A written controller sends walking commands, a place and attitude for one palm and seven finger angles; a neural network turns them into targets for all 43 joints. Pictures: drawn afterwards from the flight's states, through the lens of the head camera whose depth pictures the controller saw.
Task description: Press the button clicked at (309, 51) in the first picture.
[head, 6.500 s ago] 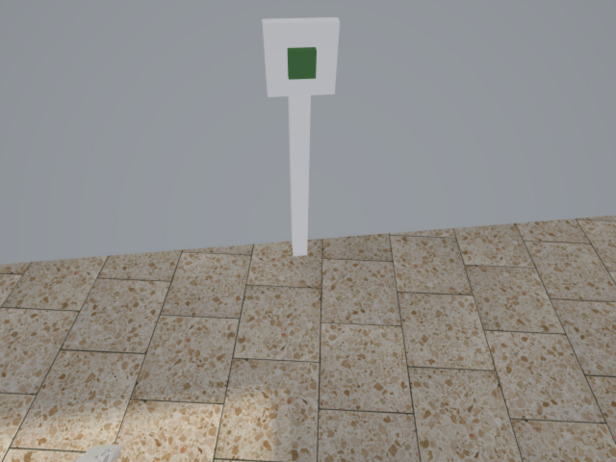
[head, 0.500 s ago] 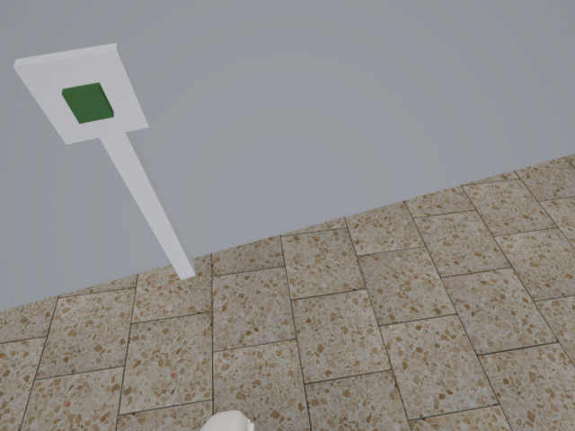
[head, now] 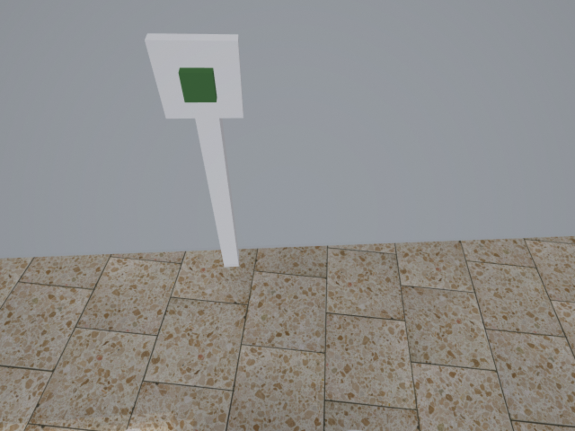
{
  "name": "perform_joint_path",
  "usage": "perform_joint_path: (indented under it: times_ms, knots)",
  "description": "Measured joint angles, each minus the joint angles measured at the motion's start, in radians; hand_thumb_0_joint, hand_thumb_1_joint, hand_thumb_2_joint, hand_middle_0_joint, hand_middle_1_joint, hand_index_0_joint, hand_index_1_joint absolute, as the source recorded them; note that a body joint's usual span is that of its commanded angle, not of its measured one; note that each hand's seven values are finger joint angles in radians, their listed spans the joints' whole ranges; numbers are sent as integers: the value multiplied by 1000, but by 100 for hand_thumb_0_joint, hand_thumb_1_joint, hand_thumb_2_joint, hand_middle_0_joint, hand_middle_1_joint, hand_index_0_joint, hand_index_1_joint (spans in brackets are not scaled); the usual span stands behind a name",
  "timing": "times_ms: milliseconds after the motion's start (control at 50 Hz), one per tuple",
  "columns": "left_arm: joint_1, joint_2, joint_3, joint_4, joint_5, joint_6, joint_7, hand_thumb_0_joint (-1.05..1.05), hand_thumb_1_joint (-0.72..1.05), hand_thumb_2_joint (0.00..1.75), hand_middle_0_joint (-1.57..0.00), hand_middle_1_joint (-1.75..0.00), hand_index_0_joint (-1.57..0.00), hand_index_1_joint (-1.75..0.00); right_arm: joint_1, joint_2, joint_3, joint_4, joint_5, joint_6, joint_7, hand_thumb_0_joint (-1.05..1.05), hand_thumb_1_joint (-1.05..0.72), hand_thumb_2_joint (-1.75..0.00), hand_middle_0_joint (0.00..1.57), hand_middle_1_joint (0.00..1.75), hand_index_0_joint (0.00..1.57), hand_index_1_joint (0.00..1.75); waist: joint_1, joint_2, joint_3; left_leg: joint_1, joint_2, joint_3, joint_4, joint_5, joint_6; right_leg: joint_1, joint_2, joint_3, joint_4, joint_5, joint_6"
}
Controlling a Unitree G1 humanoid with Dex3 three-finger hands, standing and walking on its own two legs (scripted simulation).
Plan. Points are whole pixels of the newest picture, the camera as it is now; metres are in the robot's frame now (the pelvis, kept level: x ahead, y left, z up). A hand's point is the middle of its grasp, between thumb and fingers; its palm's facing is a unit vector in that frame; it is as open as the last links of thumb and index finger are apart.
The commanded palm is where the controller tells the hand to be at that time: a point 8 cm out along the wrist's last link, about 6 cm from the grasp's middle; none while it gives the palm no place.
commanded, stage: turn to face it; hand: left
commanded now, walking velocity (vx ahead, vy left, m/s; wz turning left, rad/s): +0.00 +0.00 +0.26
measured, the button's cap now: (198, 84) +0.77 +0.24 +0.06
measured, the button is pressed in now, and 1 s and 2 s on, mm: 0 0 0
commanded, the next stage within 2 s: take the last steps up to it in 0.10 s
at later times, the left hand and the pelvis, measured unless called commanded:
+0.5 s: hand out of the picture -0.04 +0.14 -0.16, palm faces +0.23 -0.95 -0.23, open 7.4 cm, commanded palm none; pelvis +0.01 -0.03 +0.01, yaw +9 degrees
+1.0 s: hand (161, 409) +0.18 +0.21 -0.17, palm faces +0.14 -0.97 -0.18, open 7.4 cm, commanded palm none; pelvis +0.13 +0.02 +0.00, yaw +6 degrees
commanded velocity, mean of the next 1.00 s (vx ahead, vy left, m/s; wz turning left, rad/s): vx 0.24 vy -0.04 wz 0.03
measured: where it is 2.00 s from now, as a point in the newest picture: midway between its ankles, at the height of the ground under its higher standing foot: (289, 422)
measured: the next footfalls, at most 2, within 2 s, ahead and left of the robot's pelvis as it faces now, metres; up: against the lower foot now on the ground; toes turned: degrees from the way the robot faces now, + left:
right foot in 0.14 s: +0.03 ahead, -0.14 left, +0.00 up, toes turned -1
left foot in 0.64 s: +0.06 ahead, +0.13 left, +0.00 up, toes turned +16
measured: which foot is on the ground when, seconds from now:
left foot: down 0.00-0.14, up 0.16-0.62, down 0.64-1.00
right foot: up 0.00-0.12, down 0.14-0.64, up 0.66-1.00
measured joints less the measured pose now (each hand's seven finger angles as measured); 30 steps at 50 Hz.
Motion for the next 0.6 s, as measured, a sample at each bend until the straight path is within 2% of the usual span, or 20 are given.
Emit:
perform_joint_path:
  times_ms: [80, 120, 140, 180, 220, 260, 320, 380, 460, 560, 600]
  knots:
    - [-16, -29, -11, -8, -4, -10, 2, 1, 90, 90, -20, -30, -20, -30, 26, -1, -7, 22, -4, 9, -1, 1, -90, -90, 21, 30, 21, 30, -17, 20, -6, -21, -8, -22, 21, -1, -17, 71, 29, -3, -148, 4, -19]
    - [-15, -41, -18, -12, -6, -24, 4, 1, 90, 90, -20, -30, -20, -30, 42, -6, -12, 33, -1, 12, -2, 1, -90, -90, 21, 30, 21, 30, -20, 29, -13, -41, -14, -32, 49, -10, -30, 135, 42, -10, -289, 82, -26]
    - [-11, -47, -21, -14, -5, -35, 5, 1, 90, 90, -20, -30, -20, -30, 51, -10, -15, 38, 4, 13, -1, 1, -90, -90, 21, 30, 21, 30, -18, 33, -18, -58, -18, -36, 78, -21, -39, 165, 43, -14, -360, 124, -47]
    - [-5, -67, -30, -6, 1, -47, 7, 1, 90, 90, -20, -30, -20, -30, 59, -23, -26, 54, 7, 23, -1, 1, -91, -90, 21, 30, 21, 30, -20, 60, -15, -102, -13, -44, 198, -152, -56, 170, 52, -35, -355, 118, -100]
    - [13, -80, -35, -3, 3, -49, 7, 1, 90, 90, -20, -30, -20, -30, 70, -31, -35, 67, 4, 39, 0, 1, -91, -90, 21, 30, 20, 30, -17, 62, -23, -157, -15, -35, 381, -235, -66, 182, 43, -48, -366, 111, -122]
    - [32, -90, -37, 8, 3, -50, 7, 1, 90, 90, -20, -30, -20, -30, 76, -41, -42, 80, 1, 44, 4, 1, -91, -90, 20, 30, 20, 30, -16, 66, -26, -197, 2, -22, 531, -211, -76, 206, 38, -61, -401, 125, -126]
    - [63, -98, -33, 34, 3, -62, 8, 1, 91, 90, -20, -30, -20, -30, 93, -50, -47, 97, -7, 39, 11, 1, -91, -90, 20, 30, 20, 30, -15, 68, -35, -217, 45, -8, 629, -138, -91, 241, 35, -86, -455, 147, -125]
    - [104, -93, -28, 59, 7, -81, 7, 1, 92, 90, -20, -30, -20, -30, 108, -51, -49, 117, -12, 33, 17, 1, -91, -90, 20, 30, 20, 30, -3, 59, -48, -206, 87, 8, 612, -98, -98, 268, 30, -106, -498, 161, -125]
    - [169, -91, -30, 104, 14, -97, -1, 1, 91, 90, -20, -30, -20, -30, 103, -49, -46, 135, -13, 25, 21, 1, -91, -90, 20, 30, 20, 30, 22, 45, -60, -166, 122, 36, 483, -106, -95, 293, 22, -120, -540, 170, -118]
    - [248, -88, -28, 179, 19, -95, -8, 1, 91, 90, -20, -30, -20, -30, 62, -30, -31, 136, -6, 3, 21, 1, -91, -90, 20, 30, 20, 30, 62, 20, -61, -103, 122, 82, 276, -154, -75, 314, 9, -126, -550, 156, -94]
    - [278, -86, -25, 209, 16, -89, -9, 1, 91, 90, -20, -30, -20, -30, 40, -18, -22, 129, -3, -14, 18, 1, -91, -90, 20, 30, 20, 30, 73, 10, -59, -60, 113, 108, 169, -128, -67, 316, 5, -124, -526, 134, -79]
